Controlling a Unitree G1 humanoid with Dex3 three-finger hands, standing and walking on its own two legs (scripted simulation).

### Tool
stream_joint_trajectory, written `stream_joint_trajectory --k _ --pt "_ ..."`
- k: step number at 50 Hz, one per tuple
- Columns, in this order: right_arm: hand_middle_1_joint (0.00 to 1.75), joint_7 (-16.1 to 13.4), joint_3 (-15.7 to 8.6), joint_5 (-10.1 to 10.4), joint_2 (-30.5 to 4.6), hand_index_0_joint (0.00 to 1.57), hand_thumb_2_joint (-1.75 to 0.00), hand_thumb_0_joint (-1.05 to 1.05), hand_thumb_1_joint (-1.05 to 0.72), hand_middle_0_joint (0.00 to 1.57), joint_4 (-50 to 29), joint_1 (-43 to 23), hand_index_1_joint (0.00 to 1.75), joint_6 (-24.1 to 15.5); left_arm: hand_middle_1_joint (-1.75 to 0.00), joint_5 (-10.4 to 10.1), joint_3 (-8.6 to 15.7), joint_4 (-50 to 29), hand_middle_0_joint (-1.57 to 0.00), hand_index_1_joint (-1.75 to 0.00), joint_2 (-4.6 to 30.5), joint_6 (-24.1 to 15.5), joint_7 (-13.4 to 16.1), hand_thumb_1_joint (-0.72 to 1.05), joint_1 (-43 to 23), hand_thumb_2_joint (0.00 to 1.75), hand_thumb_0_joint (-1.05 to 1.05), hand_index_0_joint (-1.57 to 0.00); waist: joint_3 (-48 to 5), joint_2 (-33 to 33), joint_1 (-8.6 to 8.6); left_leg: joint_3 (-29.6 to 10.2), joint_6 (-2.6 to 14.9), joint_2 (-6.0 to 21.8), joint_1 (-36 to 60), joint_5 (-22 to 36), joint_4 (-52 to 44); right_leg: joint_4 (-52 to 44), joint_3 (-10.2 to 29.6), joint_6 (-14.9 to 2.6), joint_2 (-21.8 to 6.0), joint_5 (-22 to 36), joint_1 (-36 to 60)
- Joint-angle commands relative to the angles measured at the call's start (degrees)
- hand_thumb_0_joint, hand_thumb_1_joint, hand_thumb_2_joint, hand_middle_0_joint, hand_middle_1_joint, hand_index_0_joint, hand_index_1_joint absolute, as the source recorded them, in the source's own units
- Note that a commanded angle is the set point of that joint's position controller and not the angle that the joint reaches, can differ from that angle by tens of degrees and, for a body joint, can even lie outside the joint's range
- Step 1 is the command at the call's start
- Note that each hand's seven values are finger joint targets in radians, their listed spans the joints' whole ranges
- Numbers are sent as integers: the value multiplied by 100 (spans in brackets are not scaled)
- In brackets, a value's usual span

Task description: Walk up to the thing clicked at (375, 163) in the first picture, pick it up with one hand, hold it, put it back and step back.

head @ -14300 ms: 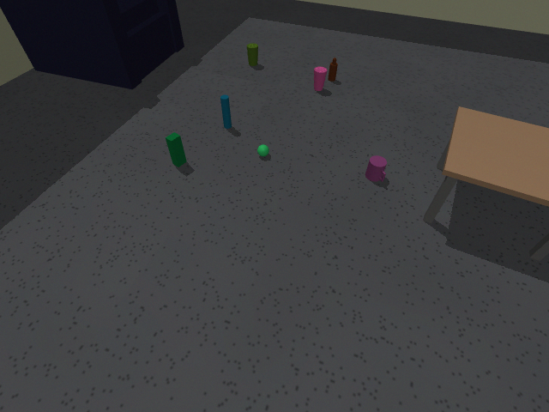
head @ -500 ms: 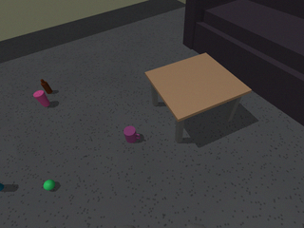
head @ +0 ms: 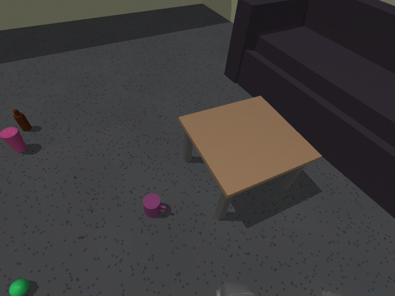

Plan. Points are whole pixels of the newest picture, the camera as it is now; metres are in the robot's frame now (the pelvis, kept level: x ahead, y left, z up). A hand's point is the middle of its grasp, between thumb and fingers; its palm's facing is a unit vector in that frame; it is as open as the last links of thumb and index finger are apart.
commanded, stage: walk up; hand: left
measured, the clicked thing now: (155, 206) +0.65 +0.16 -0.71
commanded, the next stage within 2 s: none
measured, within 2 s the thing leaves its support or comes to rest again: neither
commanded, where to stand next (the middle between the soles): +0.33 -0.01 m, yaw +0 degrees
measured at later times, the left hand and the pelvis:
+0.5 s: hand (91, 253) +0.23 +0.24 -0.11, palm faces -0.04 -0.91 -0.41, open 7.4 cm; pelvis +0.16 -0.03 +0.00, yaw -2 degrees
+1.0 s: hand (85, 228) +0.31 +0.29 -0.16, palm faces -0.06 -0.94 -0.33, open 7.4 cm; pelvis +0.26 +0.02 +0.00, yaw -2 degrees
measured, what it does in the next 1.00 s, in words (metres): walks ahead: right foot, then left foot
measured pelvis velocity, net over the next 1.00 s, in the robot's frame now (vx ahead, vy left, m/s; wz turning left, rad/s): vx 0.26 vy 0.02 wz -0.03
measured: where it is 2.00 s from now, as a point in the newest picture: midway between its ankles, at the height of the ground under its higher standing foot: (185, 278)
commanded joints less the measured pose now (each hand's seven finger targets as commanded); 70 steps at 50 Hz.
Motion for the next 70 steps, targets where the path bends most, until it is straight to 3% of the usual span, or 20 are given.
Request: stream_joint_trajectory --k 1,9,12,13,15,16,22,28,34,35,36,38,41,43,54,56,58,59,62,70 --pt "30 -137 -478 16 -1554 20 -90 0 -90 20 -365 198 30 -157 -30 2 293 -314 -20 -30 928 -59 -25 90 369 90 0 -20 -75 1182 0 -1169 1008 1330 512 739 -1581 -886 30 215 -321 443 -485" --pt "30 -100 -496 -1 -1653 20 -90 0 -90 20 -482 267 30 -67 -30 72 336 -504 -20 -30 797 -130 -106 90 -411 90 0 -20 -48 1028 -136 -864 943 1262 263 796 -1187 -2632 -492 133 -109 1049 343" --pt "30 -104 -450 35 -1529 20 -90 0 -90 20 -598 109 30 14 -30 84 401 -290 -20 -30 858 -190 -43 90 182 90 0 -20 -414 561 230 -601 669 1056 -47 821 -146 -3296 -663 41 182 1231 1643" --pt "30 -106 -339 34 -1266 20 -90 0 -90 20 -605 283 30 14 -30 100 500 -170 -20 -30 1082 -238 21 90 588 90 0 -20 -731 -7 423 -371 519 762 -411 806 834 -3506 -420 -66 115 929 2532" --pt "30 -117 -170 32 -915 20 -90 0 -90 20 -579 687 30 68 -30 88 653 -301 -20 -30 1749 -307 136 90 916 90 0 -20 -811 -1178 468 -257 29 -310 -2178 -1650 2985 -4757 3234 -764 -2100 -554 3248" --pt "30 -178 -337 -22 -1495 20 -90 0 -90 20 -450 599 30 143 -30 28 643 -340 -20 -30 1821 -261 122 90 578 90 0 -20 -636 -706 434 -604 37 53 -2167 -1781 3320 -4718 3520 -1271 -2308 -1043 2835" --pt "30 -57 -326 15 -1278 20 -90 0 -90 20 -86 621 30 199 -30 25 463 -553 -20 -30 1299 -285 145 90 49 90 0 -20 -142 -610 109 -805 -86 265 -1594 -591 2725 -4678 855 -891 -1153 748 1532" --pt "30 73 -378 -80 -1218 20 -90 0 -90 20 -156 200 30 138 -30 109 518 -772 -20 -30 1375 -254 64 90 -70 90 0 -20 64 -819 198 -433 -309 440 -1157 -23 1128 -4842 409 -993 -1162 -445 969" --pt "30 -171 -397 -85 -1155 20 -90 0 -90 20 183 571 30 -30 -30 45 242 -735 -20 -30 990 -35 118 90 -116 90 0 -20 -533 108 -161 -166 -101 -47 770 691 -168 -2770 -97 -531 -907 1504 529" --pt "30 -239 -485 -115 -1477 20 -90 0 -90 20 239 862 30 -57 -30 17 133 -731 -20 -30 696 -6 129 90 39 90 0 -20 -780 1091 -288 -987 63 601 1060 314 -741 -1688 -448 -290 -500 924 361" --pt "30 -252 -585 -156 -2003 20 -90 0 -90 20 107 865 30 -90 -30 -18 66 -743 -20 -30 373 23 121 90 380 90 0 -20 -778 2101 -147 -3033 450 1753 1424 -98 -1226 -659 -503 37 312 -962 -608" --pt "30 -245 -654 24 -2165 20 -90 0 -90 20 -22 496 30 -34 -30 48 251 -397 -20 -30 1166 158 242 90 559 90 0 -20 -535 1364 -111 -3829 1240 2296 996 -932 -1490 113 37 -30 4 -1180 -758" --pt "30 -317 -447 2 -1606 20 -90 0 -90 20 -107 289 30 -65 -30 10 275 -229 -20 -30 1075 180 212 90 417 90 0 -20 -263 1085 -14 -2056 551 1451 689 917 -1291 -244 553 -9 -96 -388 -497" --pt "30 -336 -417 24 -1596 20 -90 0 -90 20 -54 249 30 -91 -30 -3 250 -131 -20 -30 956 220 192 90 494 90 0 -20 -343 1268 47 -1649 516 1360 582 1640 -1199 -363 367 86 -72 -123 -245" --pt "30 -322 -281 -11 -1541 20 -90 0 -90 20 -133 -698 30 202 -30 74 209 378 -20 -30 716 230 207 90 187 90 0 -20 -542 1038 176 -1075 792 1310 -684 -274 -535 -2758 -361 169 55 472 1496" --pt "30 -315 -101 60 -1094 20 -90 0 -90 20 -73 -751 30 257 -30 125 231 423 -20 -30 825 135 261 90 119 90 0 -20 -590 379 298 -778 310 976 -872 -245 125 -3672 154 -1 -190 721 1849" --pt "30 -340 -18 106 -873 20 -90 0 -90 20 53 -623 30 297 -30 134 269 217 -20 -30 1421 62 282 90 -678 90 0 -20 -209 -798 -8 -396 -144 2 -745 -1209 842 -4512 2105 -741 -1541 397 781" --pt "30 -359 -94 91 -1082 20 -90 0 -90 20 306 -494 30 308 -30 128 244 160 -20 -30 1448 102 257 90 -1088 90 0 -20 -155 -806 -73 -473 -130 75 71 -1362 926 -4391 1964 -894 -1575 234 61" --pt "30 -318 -97 135 -1202 20 -90 0 -90 20 582 -609 30 196 -30 57 77 239 -20 -30 873 92 248 90 -1157 90 0 -20 -613 -526 -145 -666 -4 429 550 376 -103 -3760 560 -89 -679 1377 725" --pt "30 -310 48 30 -1154 20 -90 0 -90 20 1080 -1003 30 206 -30 19 49 556 -20 -30 850 153 242 90 -1384 90 0 -20 -518 -131 48 -706 -68 479 527 307 -688 -4202 609 -30 -653 578 1030"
